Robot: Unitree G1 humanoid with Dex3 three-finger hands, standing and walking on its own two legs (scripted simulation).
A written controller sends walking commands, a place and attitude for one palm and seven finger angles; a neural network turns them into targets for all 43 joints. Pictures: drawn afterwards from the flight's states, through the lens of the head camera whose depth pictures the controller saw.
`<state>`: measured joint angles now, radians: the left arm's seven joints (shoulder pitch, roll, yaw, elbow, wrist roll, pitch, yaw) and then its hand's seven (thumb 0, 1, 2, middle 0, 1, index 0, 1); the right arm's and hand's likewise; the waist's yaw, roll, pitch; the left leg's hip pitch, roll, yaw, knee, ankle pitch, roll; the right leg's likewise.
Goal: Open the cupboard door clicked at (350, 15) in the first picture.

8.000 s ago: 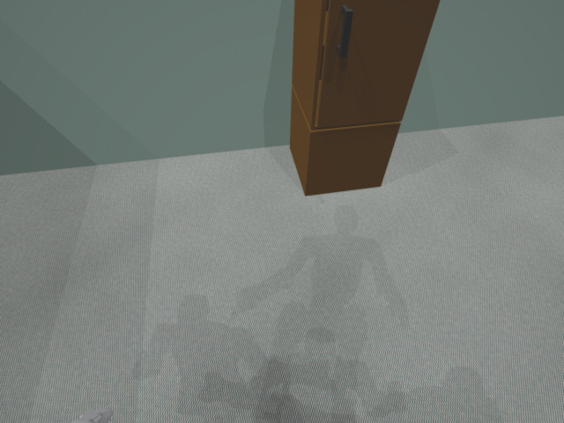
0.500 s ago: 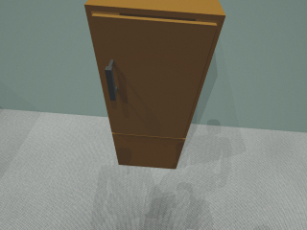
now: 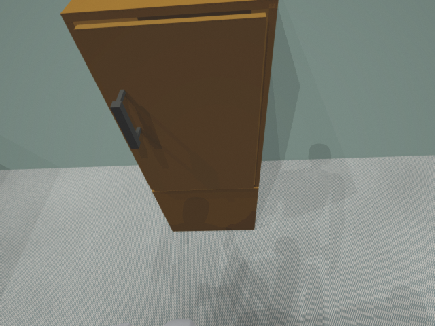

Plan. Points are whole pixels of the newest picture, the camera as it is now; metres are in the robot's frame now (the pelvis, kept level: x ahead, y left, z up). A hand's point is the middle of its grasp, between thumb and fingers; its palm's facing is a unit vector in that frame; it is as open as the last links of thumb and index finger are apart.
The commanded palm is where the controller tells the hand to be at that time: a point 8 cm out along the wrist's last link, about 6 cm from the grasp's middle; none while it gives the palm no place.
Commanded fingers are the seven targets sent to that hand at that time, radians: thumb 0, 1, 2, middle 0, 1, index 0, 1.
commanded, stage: come to a stop and stand still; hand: left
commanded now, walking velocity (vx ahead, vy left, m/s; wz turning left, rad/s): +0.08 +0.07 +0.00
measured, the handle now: (128, 120) +0.55 +0.25 +0.04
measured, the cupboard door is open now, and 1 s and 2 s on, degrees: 0 0 0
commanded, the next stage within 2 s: look again from close up in 0.36 s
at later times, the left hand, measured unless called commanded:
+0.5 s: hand out of the picture -0.03 +0.18 -0.17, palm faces +0.01 -0.98 -0.22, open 7.4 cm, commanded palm none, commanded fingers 0.00 0.90 0.90 -0.20 -0.30 -0.20 -0.30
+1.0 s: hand out of the picture +0.00 +0.17 -0.17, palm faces +0.02 -0.97 -0.23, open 7.3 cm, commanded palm none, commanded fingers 0.00 0.90 0.90 -0.20 -0.30 -0.20 -0.30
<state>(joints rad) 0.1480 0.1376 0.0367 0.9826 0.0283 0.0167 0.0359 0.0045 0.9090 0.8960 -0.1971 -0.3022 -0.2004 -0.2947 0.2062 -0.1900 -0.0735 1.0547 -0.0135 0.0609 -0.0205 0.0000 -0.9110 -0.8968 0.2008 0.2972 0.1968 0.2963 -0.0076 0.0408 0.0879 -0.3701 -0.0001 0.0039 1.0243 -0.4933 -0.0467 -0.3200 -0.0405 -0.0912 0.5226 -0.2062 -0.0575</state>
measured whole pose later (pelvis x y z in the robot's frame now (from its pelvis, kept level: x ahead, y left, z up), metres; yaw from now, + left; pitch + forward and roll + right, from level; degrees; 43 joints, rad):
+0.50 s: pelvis -0.02 +0.01 +0.00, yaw -1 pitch +1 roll +0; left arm 0.29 0.14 0.02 1.13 0.02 -0.01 0.03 0.01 0.91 0.90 -0.19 -0.30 -0.20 -0.29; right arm 0.31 -0.13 -0.01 1.12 -0.01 -0.01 -0.03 0.00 -0.91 -0.90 0.20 0.30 0.20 0.30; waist -0.01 0.03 0.04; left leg -0.16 0.05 0.02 0.49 -0.33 -0.03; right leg -0.22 0.00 -0.07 0.49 -0.27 -0.03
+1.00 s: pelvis -0.01 +0.00 +0.00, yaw -1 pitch -1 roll +1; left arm 0.29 0.14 0.01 1.11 0.01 -0.03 0.03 0.01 0.93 0.90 -0.20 -0.30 -0.20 -0.29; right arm 0.30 -0.15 0.01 1.12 -0.02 -0.02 -0.03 0.00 -0.92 -0.90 0.20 0.30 0.20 0.30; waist -0.01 0.04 0.01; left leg -0.13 0.04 0.03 0.47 -0.33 -0.04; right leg -0.19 0.02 -0.08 0.51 -0.32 -0.06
